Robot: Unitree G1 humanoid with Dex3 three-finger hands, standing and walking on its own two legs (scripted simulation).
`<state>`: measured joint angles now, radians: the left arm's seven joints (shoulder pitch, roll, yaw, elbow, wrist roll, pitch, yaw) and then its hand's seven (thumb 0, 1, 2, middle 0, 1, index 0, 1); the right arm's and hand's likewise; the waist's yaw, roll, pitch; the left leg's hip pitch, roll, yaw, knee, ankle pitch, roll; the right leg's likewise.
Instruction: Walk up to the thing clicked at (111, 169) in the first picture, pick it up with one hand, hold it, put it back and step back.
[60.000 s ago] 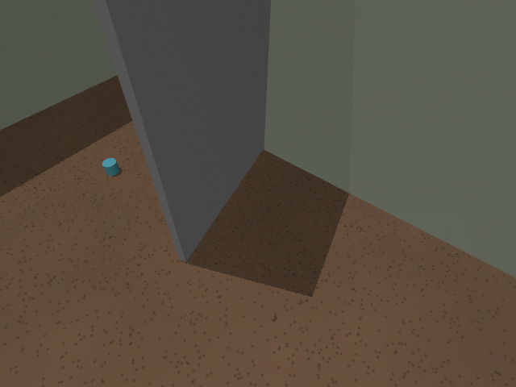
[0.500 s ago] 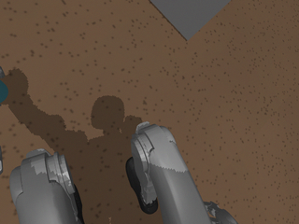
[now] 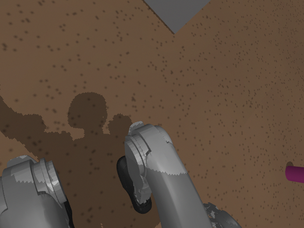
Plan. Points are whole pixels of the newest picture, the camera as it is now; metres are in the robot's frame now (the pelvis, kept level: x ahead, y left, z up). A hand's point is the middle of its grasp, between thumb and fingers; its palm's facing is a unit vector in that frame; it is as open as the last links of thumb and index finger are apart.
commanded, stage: rest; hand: left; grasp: from above
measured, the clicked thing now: out of the picture +0.48 +0.31 -0.25
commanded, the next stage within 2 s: open in 0.94 s
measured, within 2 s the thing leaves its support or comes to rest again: rests again in 0.56 s
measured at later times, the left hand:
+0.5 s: hand out of the picture +0.47 +0.29 -0.24, palm faces -0.44 -0.13 -0.89, open 9.2 cm
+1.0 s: hand out of the picture +0.47 +0.29 -0.25, palm faces -0.44 -0.13 -0.89, open 9.2 cm
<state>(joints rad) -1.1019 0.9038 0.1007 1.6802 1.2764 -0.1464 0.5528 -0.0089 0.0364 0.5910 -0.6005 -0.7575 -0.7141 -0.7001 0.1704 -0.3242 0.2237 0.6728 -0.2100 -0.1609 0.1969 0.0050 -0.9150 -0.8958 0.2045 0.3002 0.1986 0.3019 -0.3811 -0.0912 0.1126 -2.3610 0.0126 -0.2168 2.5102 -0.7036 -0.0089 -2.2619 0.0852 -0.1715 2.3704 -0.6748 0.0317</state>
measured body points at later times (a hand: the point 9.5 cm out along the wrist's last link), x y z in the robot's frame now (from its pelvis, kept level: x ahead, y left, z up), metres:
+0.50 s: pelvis +0.00 +0.00 +0.00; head +0.28 +0.11 +0.33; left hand +0.49 +0.30 -0.19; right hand +0.02 -0.25 -0.06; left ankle +0.07 +0.13 -0.28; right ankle +0.11 -0.11 -0.28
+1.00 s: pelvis +0.00 +0.00 +0.00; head +0.28 +0.12 +0.33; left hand +0.49 +0.30 -0.20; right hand +0.02 -0.24 -0.05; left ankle +0.07 +0.13 -0.28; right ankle +0.11 -0.11 -0.28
